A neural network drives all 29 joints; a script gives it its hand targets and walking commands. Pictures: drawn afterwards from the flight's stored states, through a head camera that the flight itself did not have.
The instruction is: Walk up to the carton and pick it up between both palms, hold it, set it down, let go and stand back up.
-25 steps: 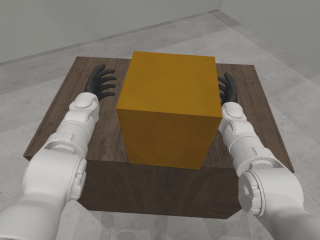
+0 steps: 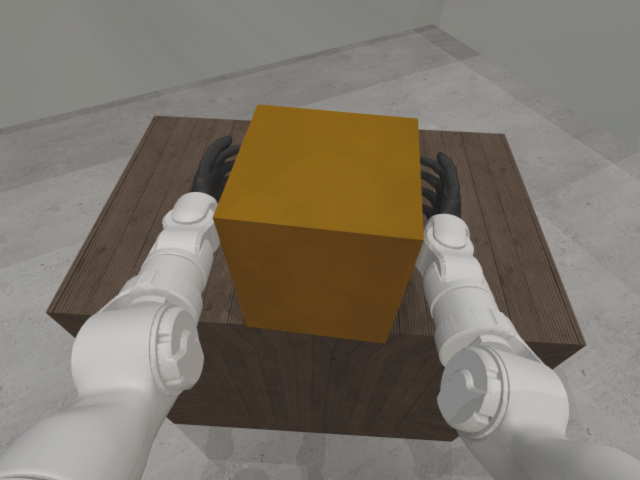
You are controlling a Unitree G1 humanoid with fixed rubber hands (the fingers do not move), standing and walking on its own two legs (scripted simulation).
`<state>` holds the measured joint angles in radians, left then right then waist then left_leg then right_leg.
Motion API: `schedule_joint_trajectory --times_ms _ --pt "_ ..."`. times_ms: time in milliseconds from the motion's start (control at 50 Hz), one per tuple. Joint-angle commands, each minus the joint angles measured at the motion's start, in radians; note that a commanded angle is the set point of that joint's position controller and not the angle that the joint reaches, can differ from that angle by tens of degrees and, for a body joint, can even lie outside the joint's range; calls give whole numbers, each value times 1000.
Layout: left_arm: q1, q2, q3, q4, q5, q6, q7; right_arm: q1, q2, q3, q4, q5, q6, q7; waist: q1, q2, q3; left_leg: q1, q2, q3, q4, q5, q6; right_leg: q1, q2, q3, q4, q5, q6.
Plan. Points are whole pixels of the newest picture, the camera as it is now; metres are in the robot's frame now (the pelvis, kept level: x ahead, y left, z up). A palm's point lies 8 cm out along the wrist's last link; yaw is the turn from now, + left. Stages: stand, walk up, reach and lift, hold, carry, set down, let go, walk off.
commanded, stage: reach and lift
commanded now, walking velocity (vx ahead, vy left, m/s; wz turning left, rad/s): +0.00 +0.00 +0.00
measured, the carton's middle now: (325, 231) +0.44 +0.00 +0.05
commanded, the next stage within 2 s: none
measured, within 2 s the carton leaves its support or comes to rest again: leaves its support in 1.20 s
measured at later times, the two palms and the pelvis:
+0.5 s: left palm (209, 201) +0.44 +0.14 +0.11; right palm (446, 228) +0.40 -0.16 +0.10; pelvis +0.00 +0.00 +0.00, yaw +0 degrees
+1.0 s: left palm (210, 200) +0.44 +0.14 +0.11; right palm (446, 229) +0.40 -0.16 +0.10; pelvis +0.00 +0.00 +0.00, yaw +0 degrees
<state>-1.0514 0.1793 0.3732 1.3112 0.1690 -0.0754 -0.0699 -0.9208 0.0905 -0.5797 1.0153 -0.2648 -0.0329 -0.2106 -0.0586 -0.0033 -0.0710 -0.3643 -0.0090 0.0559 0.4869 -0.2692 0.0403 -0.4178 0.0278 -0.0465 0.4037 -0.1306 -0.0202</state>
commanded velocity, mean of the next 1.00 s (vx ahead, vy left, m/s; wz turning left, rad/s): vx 0.00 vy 0.00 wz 0.00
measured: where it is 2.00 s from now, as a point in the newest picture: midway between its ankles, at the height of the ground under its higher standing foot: outside the picture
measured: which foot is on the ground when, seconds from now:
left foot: down 0.00-1.00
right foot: down 0.00-1.00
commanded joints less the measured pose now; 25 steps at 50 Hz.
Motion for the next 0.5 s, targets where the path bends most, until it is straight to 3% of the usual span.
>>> schedule_joint_trajectory --times_ms 0,240,480 --pt "-478 -478 17 -169 173 -81 -133 -423 561 156 -185 -195 -102 201 -56 25 -560 75 -7 -7 -156 327 -65 704 -53 7 6 519 51" --pt "-476 -484 2 -172 155 -56 -133 -416 492 159 -195 -215 -96 231 -79 34 -404 83 27 -7 -194 265 -66 697 -35 2 -12 368 40" --pt "-493 -529 -19 -185 141 -55 -128 -422 545 189 -184 -200 -110 237 -73 44 -458 73 24 -5 -178 304 -74 690 -33 -4 -8 400 40"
